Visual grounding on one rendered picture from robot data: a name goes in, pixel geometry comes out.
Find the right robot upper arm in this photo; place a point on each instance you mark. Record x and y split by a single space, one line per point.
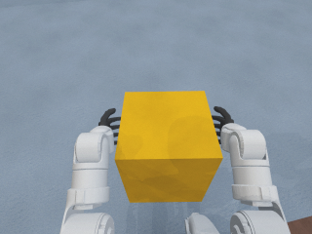
257 222

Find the right robot hand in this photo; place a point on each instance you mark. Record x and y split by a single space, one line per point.
226 119

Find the left robot upper arm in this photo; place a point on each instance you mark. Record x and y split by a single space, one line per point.
89 223

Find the left robot forearm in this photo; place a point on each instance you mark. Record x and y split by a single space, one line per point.
89 184

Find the carton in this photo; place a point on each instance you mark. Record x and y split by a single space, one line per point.
167 148

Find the left robot hand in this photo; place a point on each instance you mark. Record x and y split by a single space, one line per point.
106 121

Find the right robot forearm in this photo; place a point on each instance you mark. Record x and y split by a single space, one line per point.
250 168

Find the right robot thigh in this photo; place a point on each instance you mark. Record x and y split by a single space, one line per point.
199 224

